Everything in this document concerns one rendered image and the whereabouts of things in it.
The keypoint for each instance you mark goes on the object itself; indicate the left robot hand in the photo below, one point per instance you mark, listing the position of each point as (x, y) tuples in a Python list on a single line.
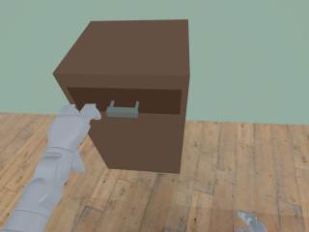
[(70, 128)]

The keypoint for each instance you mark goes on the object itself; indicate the right robot hand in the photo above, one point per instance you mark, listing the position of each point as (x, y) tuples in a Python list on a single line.
[(251, 221)]

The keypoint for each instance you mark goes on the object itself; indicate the left robot forearm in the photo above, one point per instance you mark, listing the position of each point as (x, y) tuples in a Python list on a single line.
[(35, 205)]

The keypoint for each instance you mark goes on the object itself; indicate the cabinet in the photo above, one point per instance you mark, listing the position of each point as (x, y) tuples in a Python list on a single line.
[(133, 54)]

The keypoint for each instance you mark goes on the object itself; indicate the handle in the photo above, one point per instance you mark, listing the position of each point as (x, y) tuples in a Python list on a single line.
[(126, 112)]

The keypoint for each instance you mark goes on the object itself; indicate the drawer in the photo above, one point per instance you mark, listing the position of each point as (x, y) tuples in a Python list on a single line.
[(151, 101)]

